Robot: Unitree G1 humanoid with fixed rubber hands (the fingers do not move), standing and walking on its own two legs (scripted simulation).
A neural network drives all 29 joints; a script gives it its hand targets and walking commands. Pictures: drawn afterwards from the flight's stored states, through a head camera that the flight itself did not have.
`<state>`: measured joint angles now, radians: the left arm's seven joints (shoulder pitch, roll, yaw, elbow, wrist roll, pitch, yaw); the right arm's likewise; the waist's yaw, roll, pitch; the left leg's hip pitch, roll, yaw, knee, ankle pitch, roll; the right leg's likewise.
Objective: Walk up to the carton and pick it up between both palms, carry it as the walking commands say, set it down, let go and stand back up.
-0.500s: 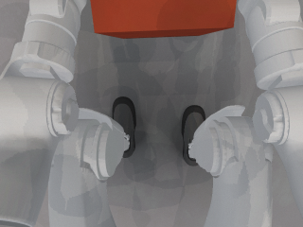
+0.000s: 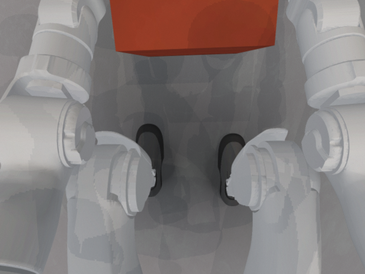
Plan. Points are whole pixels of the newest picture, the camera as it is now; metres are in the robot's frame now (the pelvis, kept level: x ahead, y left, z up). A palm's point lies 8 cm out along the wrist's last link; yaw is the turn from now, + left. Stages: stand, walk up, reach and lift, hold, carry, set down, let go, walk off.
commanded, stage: reach and lift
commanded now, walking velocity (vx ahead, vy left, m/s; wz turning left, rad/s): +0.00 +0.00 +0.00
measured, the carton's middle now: out of the picture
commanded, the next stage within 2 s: none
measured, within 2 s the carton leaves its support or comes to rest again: leaves its support in 0.24 s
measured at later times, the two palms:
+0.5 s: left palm out of the picture +0.56 +0.15 -0.12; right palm out of the picture +0.55 -0.15 -0.13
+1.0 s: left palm out of the picture +0.56 +0.14 -0.07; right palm out of the picture +0.55 -0.16 -0.07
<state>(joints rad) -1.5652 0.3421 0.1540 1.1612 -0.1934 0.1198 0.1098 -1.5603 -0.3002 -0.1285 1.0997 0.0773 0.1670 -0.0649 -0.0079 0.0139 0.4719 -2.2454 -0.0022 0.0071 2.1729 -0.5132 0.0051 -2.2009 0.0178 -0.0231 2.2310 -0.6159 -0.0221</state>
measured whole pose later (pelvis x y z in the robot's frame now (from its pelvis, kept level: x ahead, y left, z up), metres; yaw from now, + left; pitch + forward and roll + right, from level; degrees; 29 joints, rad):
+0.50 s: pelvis -0.02 +0.00 +0.01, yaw -1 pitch +27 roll +0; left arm -1.57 0.32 0.16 1.03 -0.15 0.25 0.18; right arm -1.56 -0.29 -0.13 1.00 0.07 0.29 -0.14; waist -0.01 0.01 0.52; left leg -2.15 -0.02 -0.01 2.16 -0.49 0.00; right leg -2.10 0.03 -0.02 2.21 -0.59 -0.02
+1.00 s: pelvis -0.02 +0.00 +0.04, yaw -2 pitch +26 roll +0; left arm -1.54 0.29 0.26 0.88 -0.06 0.36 0.16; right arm -1.56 -0.27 -0.19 0.88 0.01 0.41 -0.13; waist -0.01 0.01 0.52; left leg -2.04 -0.03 -0.02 2.08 -0.49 0.00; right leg -2.00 0.04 -0.02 2.12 -0.57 -0.02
